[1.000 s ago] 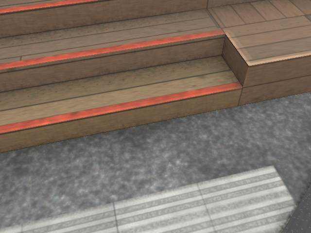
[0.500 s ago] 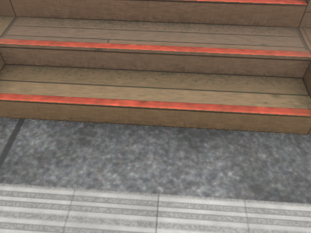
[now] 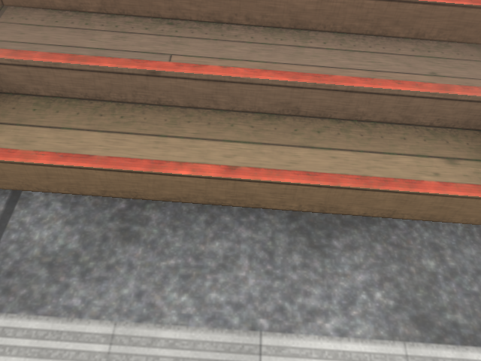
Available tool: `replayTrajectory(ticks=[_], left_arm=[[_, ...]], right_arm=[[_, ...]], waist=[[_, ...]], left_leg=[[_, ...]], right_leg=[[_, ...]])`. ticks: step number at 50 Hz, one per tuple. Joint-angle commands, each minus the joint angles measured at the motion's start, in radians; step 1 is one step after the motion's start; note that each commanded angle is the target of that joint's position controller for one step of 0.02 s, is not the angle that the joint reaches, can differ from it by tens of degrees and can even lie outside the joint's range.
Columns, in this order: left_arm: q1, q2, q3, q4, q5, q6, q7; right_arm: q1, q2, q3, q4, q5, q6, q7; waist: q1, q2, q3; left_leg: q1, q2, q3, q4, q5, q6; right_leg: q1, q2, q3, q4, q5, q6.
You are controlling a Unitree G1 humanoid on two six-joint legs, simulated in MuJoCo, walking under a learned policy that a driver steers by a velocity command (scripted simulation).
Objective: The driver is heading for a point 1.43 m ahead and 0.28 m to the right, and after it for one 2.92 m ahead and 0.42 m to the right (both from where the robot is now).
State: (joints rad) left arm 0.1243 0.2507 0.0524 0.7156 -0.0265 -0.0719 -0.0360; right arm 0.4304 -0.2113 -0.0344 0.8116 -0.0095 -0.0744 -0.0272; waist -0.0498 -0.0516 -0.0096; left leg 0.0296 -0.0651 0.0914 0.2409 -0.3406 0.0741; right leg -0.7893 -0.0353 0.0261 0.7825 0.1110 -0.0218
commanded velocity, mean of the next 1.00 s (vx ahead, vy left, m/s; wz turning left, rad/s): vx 0.49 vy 0.00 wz -0.39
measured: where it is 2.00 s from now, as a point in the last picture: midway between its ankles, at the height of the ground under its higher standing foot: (263, 172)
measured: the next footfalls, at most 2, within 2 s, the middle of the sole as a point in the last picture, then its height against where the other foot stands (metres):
right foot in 0.16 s outside the picture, level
left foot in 0.62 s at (201, 330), level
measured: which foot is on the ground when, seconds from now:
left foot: down 0.00-0.18, up 0.20-0.60, down 0.62-1.00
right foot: up 0.00-0.14, down 0.16-0.62, up 0.64-1.00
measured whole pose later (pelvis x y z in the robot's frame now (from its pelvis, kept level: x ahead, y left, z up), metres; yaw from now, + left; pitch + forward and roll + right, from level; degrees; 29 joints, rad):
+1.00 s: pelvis +0.53 -0.05 +0.01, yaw -25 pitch +2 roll +1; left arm 0.03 0.26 0.02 0.65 -0.01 -0.07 -0.02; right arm 0.41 -0.28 -0.05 0.80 0.02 -0.08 0.00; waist -0.12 -0.04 0.03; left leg -0.06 -0.03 -0.01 0.27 -0.24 0.02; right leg -0.57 -0.05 0.05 0.61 -0.07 0.01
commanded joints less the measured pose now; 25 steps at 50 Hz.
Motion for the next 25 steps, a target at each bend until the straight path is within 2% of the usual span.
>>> replayTrajectory(ticks=[1,3,5,6,7,8,9,10,11,12,13,14,15,16,18,20,22,25], left_arm=[[-0.202,0.011,-0.006,-0.116,-0.007,-0.019,-0.032],[-0.218,0.024,-0.001,-0.129,-0.006,-0.022,-0.049],[-0.189,0.057,0.013,-0.129,-0.005,-0.017,-0.058],[-0.117,0.082,0.023,-0.116,-0.007,-0.011,-0.057],[0.028,0.133,0.044,-0.081,-0.009,-0.005,-0.049],[0.206,0.179,0.066,-0.045,-0.004,0.000,-0.031],[0.281,0.229,0.070,-0.018,0.007,0.010,-0.010],[0.285,0.245,0.072,-0.032,0.007,0.000,-0.006],[0.254,0.195,0.068,-0.042,0.008,0.004,0.009],[0.167,0.163,0.057,-0.059,0.006,0.002,0.015],[0.096,0.144,0.049,-0.079,0.005,-0.004,0.011],[0.048,0.129,0.044,-0.096,0.011,-0.008,0.011],[0.028,0.126,0.042,-0.105,0.018,-0.010,0.013],[0.022,0.124,0.042,-0.101,0.014,-0.013,0.015],[0.045,0.147,0.047,-0.084,0.010,-0.014,0.024],[0.070,0.173,0.053,-0.069,0.006,-0.004,0.036],[0.116,0.178,0.055,-0.050,-0.005,0.008,0.042],[0.172,0.186,0.056,-0.033,-0.010,0.022,0.043]], right_arm=[[0.023,-0.174,-0.043,-0.026,0.009,-0.012,-0.021],[0.029,-0.192,-0.047,-0.016,0.008,-0.001,-0.030],[0.025,-0.223,-0.057,-0.020,0.004,0.017,-0.047],[0.010,-0.241,-0.064,-0.028,0.002,0.027,-0.056],[-0.022,-0.255,-0.069,-0.040,-0.004,0.034,-0.057],[-0.087,-0.268,-0.071,-0.065,-0.001,0.028,-0.051],[-0.033,-0.134,-0.036,-0.103,-0.044,0.008,-0.029],[0.036,-0.108,-0.011,-0.133,-0.005,-0.028,-0.002],[-0.091,-0.187,-0.030,-0.162,0.034,-0.060,0.017],[-0.158,-0.198,-0.029,-0.196,0.048,-0.074,0.024],[-0.174,-0.188,-0.030,-0.191,0.026,-0.076,0.020],[-0.156,-0.197,-0.038,-0.190,0.004,-0.067,0.014],[-0.135,-0.198,-0.042,-0.190,-0.003,-0.053,0.013],[-0.123,-0.191,-0.041,-0.193,-0.009,-0.041,0.009],[-0.161,-0.164,-0.031,-0.215,-0.022,-0.028,0.002],[-0.248,-0.131,-0.017,-0.244,-0.026,-0.024,-0.002],[-0.334,-0.106,-0.006,-0.260,-0.017,-0.023,0.001],[-0.416,-0.125,-0.011,-0.281,0.011,-0.030,0.013]], waist=[[-0.025,0.114,0.078],[-0.015,0.134,0.064],[0.020,0.180,0.009],[0.063,0.208,-0.031],[0.134,0.209,-0.101],[0.240,0.164,-0.173],[0.170,-0.116,-0.257],[0.142,-0.151,-0.427],[0.185,-0.011,-0.306],[0.135,0.060,-0.147],[0.077,0.154,-0.054],[0.037,0.145,-0.026],[0.009,0.104,-0.009],[-0.003,0.074,-0.003],[0.005,0.051,0.012],[0.035,0.025,0.015],[0.082,0.000,-0.003],[0.125,-0.029,-0.031]], left_leg=[[0.000,0.261,-0.013,-0.079,0.725,-0.048],[0.074,0.272,0.016,-0.011,0.955,-0.056],[0.149,0.284,0.031,0.122,1.268,-0.065],[0.161,0.294,0.030,0.232,1.391,-0.068],[0.120,0.293,0.027,0.410,1.414,-0.068],[-0.057,0.252,0.049,0.672,1.244,-0.079],[-0.475,0.099,0.013,1.038,0.091,-0.094],[-0.778,-0.020,-0.211,1.324,-0.289,-0.121],[-0.860,0.042,-0.272,1.281,-0.156,-0.078],[-0.864,0.085,-0.251,1.181,-0.064,-0.062],[-0.805,0.118,-0.229,1.093,-0.026,-0.065],[-0.735,0.143,-0.226,1.032,0.002,-0.080],[-0.680,0.161,-0.220,0.999,0.015,-0.094],[-0.659,0.173,-0.205,0.951,0.024,-0.110],[-0.631,0.174,-0.162,0.836,0.071,-0.143],[-0.592,0.151,-0.135,0.673,0.197,-0.162],[-0.526,0.110,-0.124,0.497,0.326,-0.166],[-0.486,0.063,-0.147,0.352,0.367,-0.169]], right_leg=[[0.050,0.038,-0.055,-0.177,0.052,-0.026],[0.092,0.076,-0.099,-0.217,-0.010,-0.054],[0.165,0.127,-0.150,-0.212,-0.120,-0.088],[0.245,0.145,-0.155,-0.209,-0.175,-0.109],[0.414,0.153,-0.132,-0.229,-0.187,-0.138],[0.707,0.115,-0.045,-0.317,-0.088,-0.185],[1.094,-0.104,0.270,-0.192,0.020,-0.277],[1.312,-0.304,0.806,-0.345,-0.308,-0.487],[1.201,-0.251,0.724,-0.459,-0.435,-0.414],[1.015,-0.217,0.601,-0.501,-0.431,-0.372],[0.831,-0.173,0.534,-0.537,-0.333,-0.341],[0.715,-0.136,0.475,-0.556,-0.232,-0.333],[0.627,-0.109,0.437,-0.578,-0.179,-0.330],[0.574,-0.093,0.400,-0.583,-0.121,-0.326],[0.471,-0.060,0.314,-0.577,0.002,-0.309],[0.410,-0.004,0.249,-0.555,0.001,-0.268],[0.405,0.034,0.229,-0.519,-0.076,-0.224],[0.489,0.008,0.308,-0.469,-0.203,-0.206]])
Over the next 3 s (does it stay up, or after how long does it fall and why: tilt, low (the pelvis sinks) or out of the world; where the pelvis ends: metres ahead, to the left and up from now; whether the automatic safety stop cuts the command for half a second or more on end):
stays up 1.31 -0.41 0.29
